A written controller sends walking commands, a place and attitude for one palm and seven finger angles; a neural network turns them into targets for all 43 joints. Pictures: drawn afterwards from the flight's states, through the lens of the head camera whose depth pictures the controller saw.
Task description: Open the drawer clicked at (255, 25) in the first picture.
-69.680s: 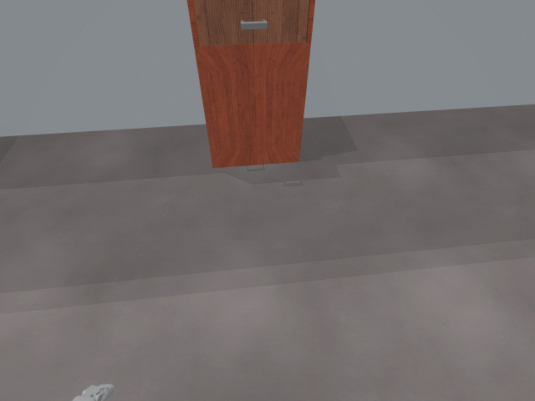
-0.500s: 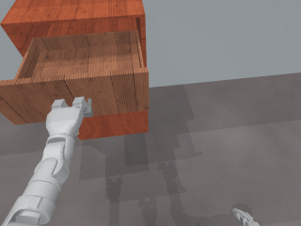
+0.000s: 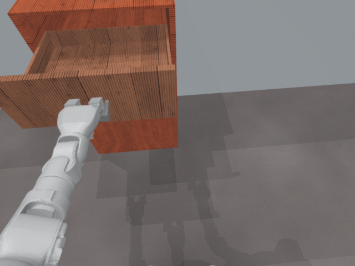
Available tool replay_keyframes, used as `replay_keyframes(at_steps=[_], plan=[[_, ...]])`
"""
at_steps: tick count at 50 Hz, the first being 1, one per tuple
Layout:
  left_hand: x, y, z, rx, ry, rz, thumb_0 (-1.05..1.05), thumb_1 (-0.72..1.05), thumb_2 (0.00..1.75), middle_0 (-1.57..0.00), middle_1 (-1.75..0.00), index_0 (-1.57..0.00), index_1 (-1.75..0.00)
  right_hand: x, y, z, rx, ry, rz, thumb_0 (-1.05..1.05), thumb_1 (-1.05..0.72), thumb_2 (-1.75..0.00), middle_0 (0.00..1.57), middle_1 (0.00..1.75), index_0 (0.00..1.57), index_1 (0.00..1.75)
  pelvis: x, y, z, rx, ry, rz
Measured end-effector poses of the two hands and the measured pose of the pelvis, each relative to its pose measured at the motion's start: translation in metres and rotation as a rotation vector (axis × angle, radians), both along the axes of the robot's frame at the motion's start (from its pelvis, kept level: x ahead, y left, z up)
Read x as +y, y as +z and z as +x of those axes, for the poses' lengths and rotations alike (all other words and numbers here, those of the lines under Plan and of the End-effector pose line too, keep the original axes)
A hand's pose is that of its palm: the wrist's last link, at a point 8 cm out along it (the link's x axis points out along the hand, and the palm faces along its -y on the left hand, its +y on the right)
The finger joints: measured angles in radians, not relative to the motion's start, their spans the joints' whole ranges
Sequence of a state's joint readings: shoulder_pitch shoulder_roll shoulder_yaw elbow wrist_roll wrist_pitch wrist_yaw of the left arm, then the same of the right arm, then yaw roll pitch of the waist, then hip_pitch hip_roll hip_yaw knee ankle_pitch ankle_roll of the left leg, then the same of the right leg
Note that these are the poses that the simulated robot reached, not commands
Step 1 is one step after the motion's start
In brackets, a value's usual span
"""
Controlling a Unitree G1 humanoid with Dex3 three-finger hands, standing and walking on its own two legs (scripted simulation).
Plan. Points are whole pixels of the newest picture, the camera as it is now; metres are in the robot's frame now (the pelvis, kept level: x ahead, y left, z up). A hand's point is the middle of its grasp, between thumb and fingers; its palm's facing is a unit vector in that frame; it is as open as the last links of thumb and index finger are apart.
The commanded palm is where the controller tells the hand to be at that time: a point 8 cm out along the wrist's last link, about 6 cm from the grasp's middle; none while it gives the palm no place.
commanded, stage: pull the drawer open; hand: left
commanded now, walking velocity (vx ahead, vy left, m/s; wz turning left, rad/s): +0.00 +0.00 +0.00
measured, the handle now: (88, 110) +0.49 +0.24 +0.04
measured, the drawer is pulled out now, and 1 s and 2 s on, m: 0.30 0.27 0.27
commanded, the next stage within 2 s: none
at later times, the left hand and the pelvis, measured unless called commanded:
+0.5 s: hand (88, 136) +0.42 +0.23 +0.02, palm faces -0.03 -0.03 -1.00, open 6.2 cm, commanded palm +0.36 +0.23 +0.07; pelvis +0.01 +0.01 +0.00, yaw -3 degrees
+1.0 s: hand (90, 121) +0.47 +0.24 +0.02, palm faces -0.08 -0.02 -1.00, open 5.7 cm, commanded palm +0.45 +0.23 +0.07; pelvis +0.04 +0.02 +0.00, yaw +0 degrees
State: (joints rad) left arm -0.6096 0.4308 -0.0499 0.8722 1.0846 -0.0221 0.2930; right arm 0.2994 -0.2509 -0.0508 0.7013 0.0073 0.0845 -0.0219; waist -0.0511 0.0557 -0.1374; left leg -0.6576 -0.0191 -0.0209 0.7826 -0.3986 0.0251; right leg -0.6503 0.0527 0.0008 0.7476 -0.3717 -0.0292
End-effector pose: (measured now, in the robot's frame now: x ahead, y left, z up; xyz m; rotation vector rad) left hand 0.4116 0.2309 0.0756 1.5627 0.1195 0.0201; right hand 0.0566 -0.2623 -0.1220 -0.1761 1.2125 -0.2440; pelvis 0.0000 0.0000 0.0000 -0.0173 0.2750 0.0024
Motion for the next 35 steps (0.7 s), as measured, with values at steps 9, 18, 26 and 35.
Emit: replay_keyframes(at_steps=[9,18,26,35], plan=[[0.0,-0.001,-0.001,-0.021,-0.011,0.004,0.01,0.7,0.82,-0.35,-1.34,-0.35,-1.33,-0.014,-0.001,-0.038,0.042,-0.041,-0.03,0.01,-0.9,-0.9,0.2,0.3,0.21,0.3,-0.002,-0.003,-0.012,0.013,-0.007,0.0],[0.0,-0.002,-0.005,-0.031,-0.003,-0.002,0.02,0.7,0.81,-0.33,-1.34,-0.34,-1.33,-0.006,0.0,-0.044,0.033,-0.072,-0.005,0.01,-0.9,-0.9,0.2,0.3,0.2,0.3,0.002,-0.001,-0.012,0.013,-0.024,0.0],[0.0,-0.003,-0.01,-0.033,-0.002,-0.02,0.02,0.74,0.78,-0.25,-1.28,-0.28,-1.25,0.009,0.008,-0.005,-0.061,-0.091,0.027,0.01,-0.9,-0.9,0.2,0.3,0.21,0.3,0.012,0.005,0.01,0.002,-0.052,-0.004],[0.004,-0.005,-0.006,-0.059,-0.028,-0.051,0.02,0.73,0.8,-0.26,-1.32,-0.3,-1.23,0.022,0.019,0.069,-0.139,0.019,0.008,0.01,-0.9,-0.9,0.2,0.3,0.21,0.3,0.024,0.007,0.038,0.004,-0.029,-0.016]])
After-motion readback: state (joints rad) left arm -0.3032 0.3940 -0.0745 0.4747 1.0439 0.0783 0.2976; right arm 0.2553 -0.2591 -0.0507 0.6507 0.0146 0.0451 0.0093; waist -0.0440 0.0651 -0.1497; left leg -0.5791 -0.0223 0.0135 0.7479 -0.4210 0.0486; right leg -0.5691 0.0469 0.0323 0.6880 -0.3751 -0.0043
